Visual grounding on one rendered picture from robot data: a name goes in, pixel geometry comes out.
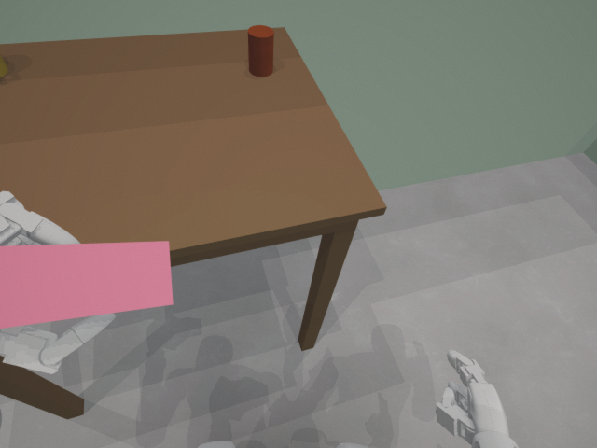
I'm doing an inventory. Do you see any table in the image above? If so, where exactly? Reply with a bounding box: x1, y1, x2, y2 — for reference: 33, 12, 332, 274
0, 27, 387, 419

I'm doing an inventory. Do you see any left robot hand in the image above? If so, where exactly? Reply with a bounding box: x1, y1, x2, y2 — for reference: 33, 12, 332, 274
0, 191, 116, 374

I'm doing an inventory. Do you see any sponge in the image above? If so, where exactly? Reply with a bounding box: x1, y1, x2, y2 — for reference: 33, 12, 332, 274
0, 241, 174, 329

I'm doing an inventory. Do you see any right robot hand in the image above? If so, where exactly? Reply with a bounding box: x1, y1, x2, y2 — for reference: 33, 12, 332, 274
437, 350, 509, 445

